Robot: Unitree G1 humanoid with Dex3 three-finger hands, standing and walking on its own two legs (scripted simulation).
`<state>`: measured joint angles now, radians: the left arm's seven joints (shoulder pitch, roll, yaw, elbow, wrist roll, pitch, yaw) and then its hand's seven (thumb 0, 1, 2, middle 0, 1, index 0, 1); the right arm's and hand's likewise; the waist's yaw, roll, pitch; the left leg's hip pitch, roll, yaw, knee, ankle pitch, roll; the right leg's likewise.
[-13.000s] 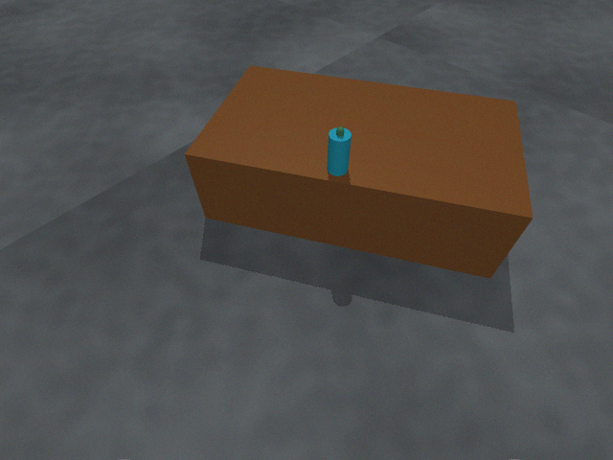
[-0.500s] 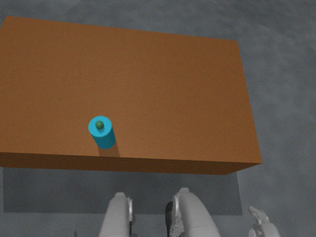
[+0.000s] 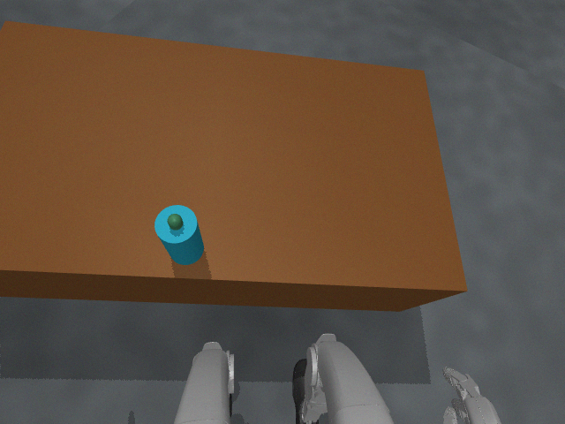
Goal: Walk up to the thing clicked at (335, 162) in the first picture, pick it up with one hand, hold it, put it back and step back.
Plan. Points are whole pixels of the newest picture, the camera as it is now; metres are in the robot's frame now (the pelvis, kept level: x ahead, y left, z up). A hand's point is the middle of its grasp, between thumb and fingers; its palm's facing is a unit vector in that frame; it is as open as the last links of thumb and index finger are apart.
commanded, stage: go down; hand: left
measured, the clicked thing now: (180, 235) +0.42 +0.17 -0.22
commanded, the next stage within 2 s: approach in 0.88 s
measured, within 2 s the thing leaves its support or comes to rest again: neither
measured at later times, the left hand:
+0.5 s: hand out of the picture +0.39 +0.38 +0.07, palm faces +0.16 -0.99 +0.02, open 17.2 cm
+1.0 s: hand out of the picture +0.40 +0.38 +0.07, palm faces +0.15 -0.99 +0.03, open 17.2 cm
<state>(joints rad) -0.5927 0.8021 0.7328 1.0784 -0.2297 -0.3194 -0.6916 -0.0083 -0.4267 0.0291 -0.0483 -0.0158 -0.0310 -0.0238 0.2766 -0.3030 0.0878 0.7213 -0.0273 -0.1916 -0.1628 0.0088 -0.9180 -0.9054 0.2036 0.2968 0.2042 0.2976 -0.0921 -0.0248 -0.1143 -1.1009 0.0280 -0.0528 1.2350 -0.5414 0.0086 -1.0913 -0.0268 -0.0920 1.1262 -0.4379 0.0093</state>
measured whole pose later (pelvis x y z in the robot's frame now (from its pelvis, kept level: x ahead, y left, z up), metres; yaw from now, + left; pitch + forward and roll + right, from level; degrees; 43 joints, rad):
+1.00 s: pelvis +0.00 +0.00 +0.00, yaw +0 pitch +24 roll -4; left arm -0.61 0.81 0.75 1.08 -0.25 -0.32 -0.71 -0.01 -0.43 0.02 -0.04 -0.02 -0.03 -0.02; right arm 0.27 -0.31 0.10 0.72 -0.03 -0.20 -0.16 0.01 -0.92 -0.90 0.20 0.30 0.20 0.30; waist -0.09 -0.02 -0.12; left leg -1.13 0.03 -0.06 1.26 -0.55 0.01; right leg -1.12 -0.03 -0.10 1.15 -0.45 0.01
